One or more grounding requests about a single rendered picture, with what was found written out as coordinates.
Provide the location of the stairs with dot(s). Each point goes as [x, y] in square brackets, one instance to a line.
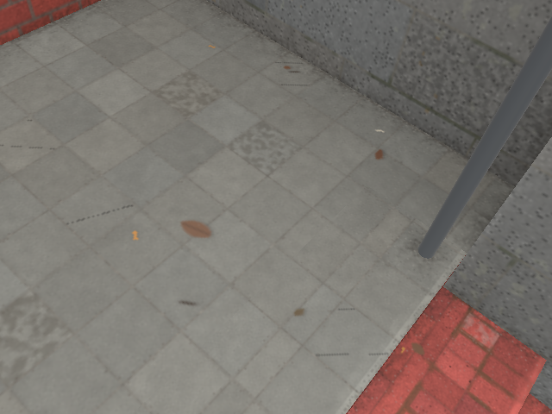
[454, 360]

